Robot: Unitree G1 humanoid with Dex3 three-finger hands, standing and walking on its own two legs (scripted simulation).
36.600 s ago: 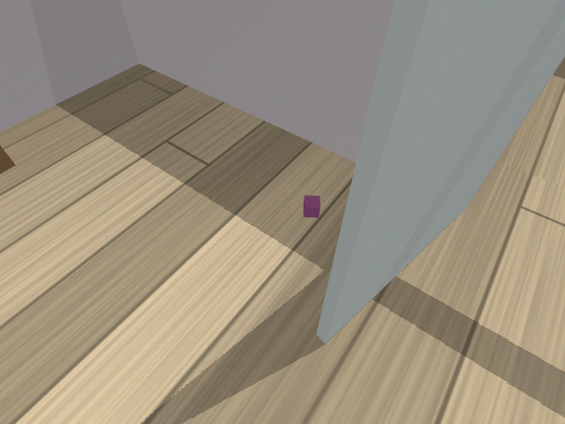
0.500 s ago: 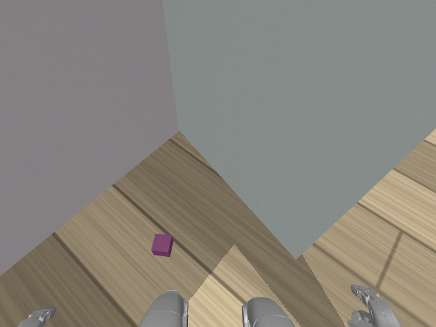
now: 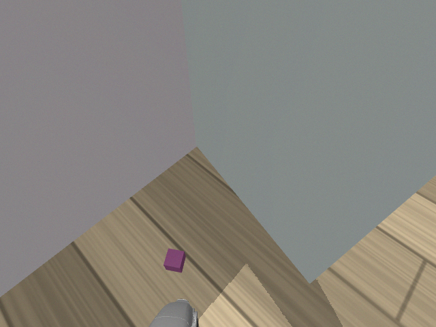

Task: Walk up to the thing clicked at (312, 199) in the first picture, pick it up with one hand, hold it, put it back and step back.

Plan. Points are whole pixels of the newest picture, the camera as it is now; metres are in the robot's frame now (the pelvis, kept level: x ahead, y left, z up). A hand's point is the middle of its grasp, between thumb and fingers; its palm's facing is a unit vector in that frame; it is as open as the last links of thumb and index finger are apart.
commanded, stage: walk up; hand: left
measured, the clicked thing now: (175, 260) +0.43 +0.22 -0.73
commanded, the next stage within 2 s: stand in 1.60 s
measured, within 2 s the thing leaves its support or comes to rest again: neither
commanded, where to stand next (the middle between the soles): +0.03 +0.00 m, yaw -2 degrees
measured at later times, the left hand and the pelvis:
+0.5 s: hand out of the picture -0.01 +0.26 -0.17, palm faces -0.10 -0.91 -0.40, open 7.4 cm; pelvis -0.06 -0.01 -0.02, yaw -6 degrees
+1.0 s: hand out of the picture -0.01 +0.25 -0.14, palm faces -0.02 -0.93 -0.37, open 7.4 cm; pelvis -0.11 -0.01 +0.00, yaw +0 degrees
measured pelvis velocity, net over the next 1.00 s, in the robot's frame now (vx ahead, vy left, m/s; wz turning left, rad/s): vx -0.11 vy -0.01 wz -0.01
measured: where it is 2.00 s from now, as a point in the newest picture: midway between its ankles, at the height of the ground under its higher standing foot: outside the picture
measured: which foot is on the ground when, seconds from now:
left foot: up 0.00-0.02, down 0.04-0.42, up 0.44-0.68, down 0.70-1.00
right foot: down 0.00-0.04, up 0.06-0.38, down 0.40-1.00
